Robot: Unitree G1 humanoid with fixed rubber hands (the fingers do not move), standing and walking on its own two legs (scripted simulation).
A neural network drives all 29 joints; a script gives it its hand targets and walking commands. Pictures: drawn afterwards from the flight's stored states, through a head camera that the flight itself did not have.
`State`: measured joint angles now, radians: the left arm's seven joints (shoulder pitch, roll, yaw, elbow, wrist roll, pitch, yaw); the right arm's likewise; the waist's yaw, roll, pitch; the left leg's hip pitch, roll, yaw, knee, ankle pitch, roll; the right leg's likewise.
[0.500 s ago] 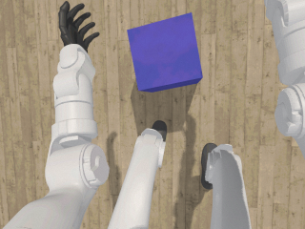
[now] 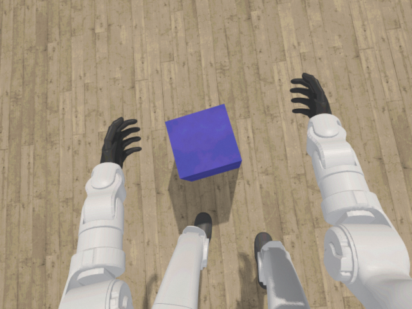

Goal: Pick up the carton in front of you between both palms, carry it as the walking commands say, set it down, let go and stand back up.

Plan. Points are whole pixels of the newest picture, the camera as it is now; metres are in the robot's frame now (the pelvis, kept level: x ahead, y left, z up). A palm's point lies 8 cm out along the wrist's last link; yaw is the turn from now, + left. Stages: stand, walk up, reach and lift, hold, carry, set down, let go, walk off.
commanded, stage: let go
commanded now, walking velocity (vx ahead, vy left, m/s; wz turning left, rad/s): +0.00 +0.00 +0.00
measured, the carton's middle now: (206, 147) +0.47 +0.14 -0.56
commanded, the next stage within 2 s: stand in 1.22 s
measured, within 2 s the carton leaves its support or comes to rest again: neither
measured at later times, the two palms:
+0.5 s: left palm (75, 252) +0.21 +0.24 +0.01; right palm (381, 187) +0.34 -0.18 -0.01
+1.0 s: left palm (77, 241) +0.23 +0.23 +0.03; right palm out of the picture +0.24 -0.24 +0.02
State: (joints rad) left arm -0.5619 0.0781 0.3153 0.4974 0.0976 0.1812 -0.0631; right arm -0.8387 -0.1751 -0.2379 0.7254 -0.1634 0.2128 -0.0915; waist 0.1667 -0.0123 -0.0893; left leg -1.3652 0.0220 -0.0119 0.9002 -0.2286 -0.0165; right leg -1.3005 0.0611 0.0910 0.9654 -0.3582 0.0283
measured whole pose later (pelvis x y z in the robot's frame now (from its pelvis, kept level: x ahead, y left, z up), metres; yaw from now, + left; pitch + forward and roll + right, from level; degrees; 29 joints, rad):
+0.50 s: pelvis +0.06 +0.00 +0.08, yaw +4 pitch +12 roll +0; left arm 0.19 0.19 0.01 0.34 -0.03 0.04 -0.09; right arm -0.06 -0.15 -0.14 0.55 -0.09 0.02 -0.05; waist 0.12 0.03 0.02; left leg -0.54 -0.01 -0.05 0.55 -0.22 -0.02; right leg -0.44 0.01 0.05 0.57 -0.34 0.00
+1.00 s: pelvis +0.08 -0.02 +0.09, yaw +3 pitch -1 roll +1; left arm 0.23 0.23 0.03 0.40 0.02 0.15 -0.03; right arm 0.26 -0.21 -0.01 0.47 0.01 0.05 0.02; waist 0.01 -0.02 0.01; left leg -0.18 0.00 -0.04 0.43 -0.22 -0.03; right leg -0.09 0.02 0.06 0.45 -0.34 -0.02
